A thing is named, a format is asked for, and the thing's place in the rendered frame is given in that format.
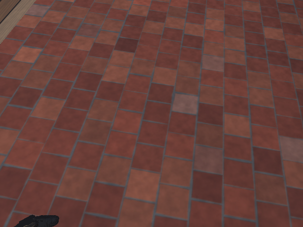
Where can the left robot hand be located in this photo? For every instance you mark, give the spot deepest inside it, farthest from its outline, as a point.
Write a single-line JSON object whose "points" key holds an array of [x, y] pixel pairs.
{"points": [[39, 221]]}

